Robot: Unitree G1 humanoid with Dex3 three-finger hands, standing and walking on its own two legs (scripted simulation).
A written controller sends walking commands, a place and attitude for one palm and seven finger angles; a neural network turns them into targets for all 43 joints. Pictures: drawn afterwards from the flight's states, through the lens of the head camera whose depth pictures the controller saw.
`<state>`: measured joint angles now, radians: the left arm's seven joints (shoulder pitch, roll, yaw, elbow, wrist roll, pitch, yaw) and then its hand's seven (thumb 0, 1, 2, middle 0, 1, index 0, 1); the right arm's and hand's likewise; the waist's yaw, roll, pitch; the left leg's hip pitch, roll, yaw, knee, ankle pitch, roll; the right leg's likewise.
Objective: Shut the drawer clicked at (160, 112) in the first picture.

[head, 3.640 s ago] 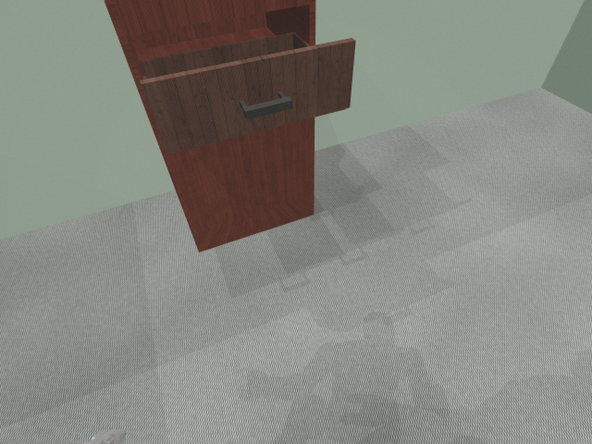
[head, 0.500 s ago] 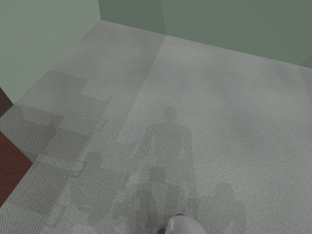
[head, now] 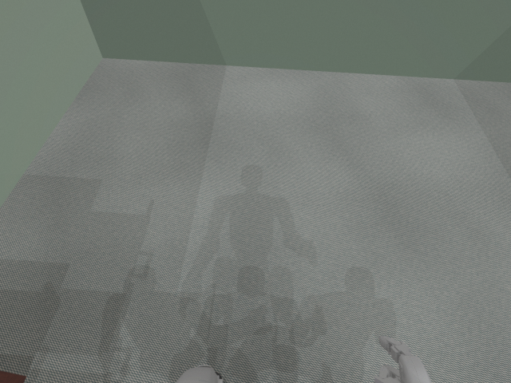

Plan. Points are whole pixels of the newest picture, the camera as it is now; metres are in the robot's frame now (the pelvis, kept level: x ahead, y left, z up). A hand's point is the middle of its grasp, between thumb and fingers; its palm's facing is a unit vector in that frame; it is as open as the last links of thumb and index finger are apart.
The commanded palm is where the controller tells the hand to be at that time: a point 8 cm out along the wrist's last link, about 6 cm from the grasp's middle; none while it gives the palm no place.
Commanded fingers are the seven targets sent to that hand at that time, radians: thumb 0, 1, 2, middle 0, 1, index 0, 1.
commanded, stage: walk to a spot facing it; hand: left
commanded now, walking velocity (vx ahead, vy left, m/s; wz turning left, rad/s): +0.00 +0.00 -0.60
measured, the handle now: out of the picture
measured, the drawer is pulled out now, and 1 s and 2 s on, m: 0.29 0.29 0.29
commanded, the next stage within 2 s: none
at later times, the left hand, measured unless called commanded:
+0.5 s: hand (201, 297) +0.27 +0.14 -0.14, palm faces -0.29 -0.91 -0.30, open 7.4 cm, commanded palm none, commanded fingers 0.00 0.90 0.90 -0.20 -0.30 -0.20 -0.30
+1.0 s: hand (189, 292) +0.29 +0.18 -0.16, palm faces -0.51 -0.84 -0.20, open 7.4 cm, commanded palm none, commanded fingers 0.00 0.90 0.90 -0.20 -0.30 -0.20 -0.30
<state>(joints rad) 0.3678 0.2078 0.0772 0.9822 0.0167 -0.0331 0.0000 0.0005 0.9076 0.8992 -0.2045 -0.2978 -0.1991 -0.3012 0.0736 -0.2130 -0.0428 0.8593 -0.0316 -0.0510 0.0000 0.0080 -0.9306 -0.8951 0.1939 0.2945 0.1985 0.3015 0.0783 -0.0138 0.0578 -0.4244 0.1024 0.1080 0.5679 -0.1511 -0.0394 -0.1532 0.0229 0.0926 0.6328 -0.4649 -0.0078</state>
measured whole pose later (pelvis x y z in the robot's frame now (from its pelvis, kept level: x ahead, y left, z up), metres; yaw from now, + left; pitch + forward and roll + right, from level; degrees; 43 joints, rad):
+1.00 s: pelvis +0.11 +0.04 +0.01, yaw -36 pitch +0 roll -1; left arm 0.21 0.25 0.10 0.92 0.03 0.07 -0.02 0.00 0.91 0.90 -0.20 -0.30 -0.20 -0.30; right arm 0.17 -0.17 -0.03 0.87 -0.03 0.02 -0.03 0.00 -0.91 -0.89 0.20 0.30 0.20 0.30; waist 0.03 -0.06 0.06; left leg -0.24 0.04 0.12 0.53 -0.30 0.02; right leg -0.52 0.06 0.07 1.00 -0.39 0.05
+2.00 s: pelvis +0.19 -0.06 +0.01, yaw -71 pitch +0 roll -1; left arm 0.37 0.23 0.09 1.03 0.03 0.02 -0.01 0.01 0.91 0.90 -0.20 -0.30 -0.20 -0.30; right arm 0.14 -0.18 -0.02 0.86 -0.03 -0.04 0.00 0.00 -0.91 -0.89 0.20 0.29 0.20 0.30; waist 0.06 -0.05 0.04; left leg -0.30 0.06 0.14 0.60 -0.30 0.03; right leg -0.33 0.03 0.08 0.99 -0.48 0.00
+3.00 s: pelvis +0.25 -0.21 +0.01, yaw -104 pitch +1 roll +0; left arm 0.24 0.25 0.09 0.93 0.02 0.06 0.01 0.00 0.91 0.90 -0.21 -0.30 -0.20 -0.30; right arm 0.11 -0.18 -0.03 0.86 -0.02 0.01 -0.02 0.00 -0.91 -0.89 0.20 0.29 0.20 0.30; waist 0.05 -0.06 0.07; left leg -0.28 0.03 0.08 0.57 -0.30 0.00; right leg -0.43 0.09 0.11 0.83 -0.44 0.02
